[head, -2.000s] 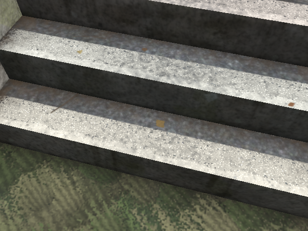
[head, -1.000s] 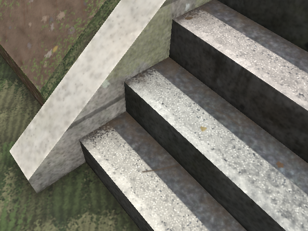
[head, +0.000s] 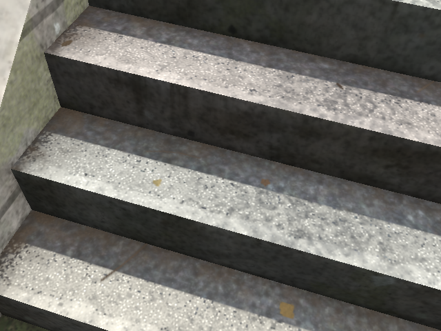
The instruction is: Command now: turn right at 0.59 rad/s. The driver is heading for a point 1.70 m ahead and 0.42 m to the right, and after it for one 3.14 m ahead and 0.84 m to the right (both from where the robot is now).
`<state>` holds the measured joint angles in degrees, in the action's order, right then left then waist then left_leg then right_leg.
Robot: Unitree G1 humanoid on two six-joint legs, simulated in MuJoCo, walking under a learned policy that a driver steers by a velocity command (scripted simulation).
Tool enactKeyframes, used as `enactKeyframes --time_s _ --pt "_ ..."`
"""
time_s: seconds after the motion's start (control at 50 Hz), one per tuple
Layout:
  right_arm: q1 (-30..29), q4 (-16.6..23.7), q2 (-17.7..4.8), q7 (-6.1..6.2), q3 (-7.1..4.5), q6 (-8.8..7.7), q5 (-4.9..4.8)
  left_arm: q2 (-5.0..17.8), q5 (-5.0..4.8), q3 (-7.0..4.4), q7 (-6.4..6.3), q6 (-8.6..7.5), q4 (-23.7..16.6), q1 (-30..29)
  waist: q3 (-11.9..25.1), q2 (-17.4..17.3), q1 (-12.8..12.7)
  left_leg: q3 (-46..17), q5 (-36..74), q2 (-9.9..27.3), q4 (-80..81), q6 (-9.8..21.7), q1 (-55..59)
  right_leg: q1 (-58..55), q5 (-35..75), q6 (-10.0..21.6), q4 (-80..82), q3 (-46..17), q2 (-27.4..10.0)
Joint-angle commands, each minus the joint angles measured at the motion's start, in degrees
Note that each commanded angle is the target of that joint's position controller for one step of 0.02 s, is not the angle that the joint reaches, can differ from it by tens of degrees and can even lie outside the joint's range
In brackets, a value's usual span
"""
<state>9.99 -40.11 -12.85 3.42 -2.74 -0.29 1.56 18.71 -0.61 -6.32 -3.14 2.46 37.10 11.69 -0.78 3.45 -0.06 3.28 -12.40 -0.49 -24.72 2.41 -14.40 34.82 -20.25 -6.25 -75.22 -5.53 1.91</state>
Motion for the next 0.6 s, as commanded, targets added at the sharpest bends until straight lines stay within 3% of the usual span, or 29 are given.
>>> enactKeyframes --time_s 0.02,0.12,0.2,0.24,0.26,0.28,0.3,0.32,0.34,0.36,0.38,0.4,0.42,0.52,0.6 --pt "-0.3 4.7 -8.6 1.34 -1.92 -0.25 0.03 2.3 0.06 -0.02 0.01 -1.06 -7.2 -6.3 3.5 -11.0 1.9 -10.2 13.0 14.6 8.7 11.9 9.3 6.2 1.0 -2.1 7.0 1.8 -2.5" --pt "-1.8 5.7 -12.1 0.68 -3.45 0.24 -0.68 0.7 0.33 1.29 1.8 -1.38 -8.4 -6.2 6.0 -11.7 2.3 -7.7 12.3 17.8 8.7 12.4 8.6 -3.2 -4.0 -0.1 21.5 5.3 -5.4" --pt "-2.5 5.5 -13.0 -0.09 -4.01 0.41 -1.16 1.9 0.01 1.02 2.88 -1.27 -8.3 -4.4 6.6 -12.9 1.7 -5.9 14.5 18.7 6.6 11.2 7.7 -10.0 -3.3 3.4 32.1 8.0 -4.5" --pt "-3.1 4.9 -13.0 -0.08 -4.18 0.47 -2.07 1.7 -0.03 0.78 3.36 -1.28 -7.3 -1.5 7.2 -12.3 -0.1 -3.4 15.3 18.1 2.5 8.3 7.0 -15.6 2.7 6.5 43.3 9.8 -3.2" --pt "-1.2 3.9 -11.7 -0.07 -4.0 0.54 -2.46 2.5 -0.08 0.3 3.24 -1.29 -6.0 0.9 7.3 -10.9 -0.6 -1.1 12.8 16.5 -1.0 5.3 4.2 -20.9 6.2 8.3 49.1 10.2 -1.3" --pt "0.7 3.2 -9.5 -0.43 -3.47 0.47 -1.91 4.7 0.06 -0.57 2.75 -1.29 -5.2 3.6 7.3 -5.2 -1.0 2.7 5.2 13.8 -9.0 0.7 -3.9 -29.0 12.6 10.8 53.0 4.8 -3.7" --pt "-1.1 6.2 -4.8 -1.13 -1.89 0.28 1.17 10.6 0.57 -1.79 1.64 -1.28 -6.4 5.4 7.1 13.0 0.1 7.5 -21.7 6.7 -28.5 -5.7 -23.5 -38.6 34.7 17.9 52.4 -16.6 -19.3" --pt "-7.1 8.6 -7.6 -0.66 -2.57 -0.39 0.69 12.8 3.3 -2.03 2.0 -2.52 -7.7 4.9 8.9 11.9 -3.4 -2.5 -27.5 1.2 -40.3 -7.5 -28.6 -31.8 40.3 28.6 55.0 -25.6 -26.6" --pt "-8.4 8.5 -10.2 -0.53 -3.43 -0.19 -0.72 11.1 3.67 -1.58 2.47 -3.6 -7.8 2.1 7.6 5.9 -2.9 -6.5 -22.1 2.2 -45.2 -7.0 -28.1 -29.0 34.9 26.8 56.1 -19.9 -23.0" --pt "-6.7 7.6 -10.8 -0.44 -3.77 0.11 -1.01 9.5 2.46 -1.15 2.31 -4.0 -7.7 -1.9 5.9 4.3 -0.3 -7.3 -15.7 2.8 -45.1 -6.4 -28.2 -26.9 31.2 22.8 55.9 -15.0 -19.0" --pt "-5.4 6.3 -10.4 -0.07 -3.86 0.43 -0.48 7.6 0.98 -0.54 1.93 -3.74 -8.0 -4.6 6.0 2.1 0.8 -7.4 -11.7 2.9 -44.7 -6.8 -27.6 -26.1 29.5 19.8 54.8 -12.4 -16.2" --pt "-4.5 6.3 -10.1 0.07 -3.81 0.61 0.2 6.9 0.23 -0.05 1.66 -3.42 -8.2 -6.1 6.2 2.3 1.6 -6.6 -8.5 1.9 -45.7 -7.3 -25.8 -23.8 32.0 18.9 54.1 -10.7 -15.0" --pt "-4.0 6.2 -9.3 -0.14 -3.6 0.57 0.32 6.5 0.41 0.32 1.43 -3.14 -8.2 -5.9 7.2 2.7 1.9 -6.2 -6.7 0.9 -46.7 -7.5 -23.7 -22.6 33.3 18.6 53.6 -10.0 -14.0" --pt "-6.0 7.2 -6.5 -0.08 -2.27 0.28 -0.55 6.7 0.73 0.27 0.32 -2.38 -7.8 -2.9 8.1 4.9 -0.1 -6.7 -5.0 -1.1 -33.4 -7.6 -22.5 -26.2 28.1 17.8 52.5 -13.2 -12.6" --pt "-6.7 7.2 -6.7 -0.76 -1.95 -0.11 -1.07 7.7 0.95 -0.31 0.14 -1.6 -8.5 -3.4 7.7 6.7 -0.9 -7.6 -8.2 -2.4 -23.2 -6.7 -17.3 -24.6 19.9 17.8 52.8 -18.7 -12.3"
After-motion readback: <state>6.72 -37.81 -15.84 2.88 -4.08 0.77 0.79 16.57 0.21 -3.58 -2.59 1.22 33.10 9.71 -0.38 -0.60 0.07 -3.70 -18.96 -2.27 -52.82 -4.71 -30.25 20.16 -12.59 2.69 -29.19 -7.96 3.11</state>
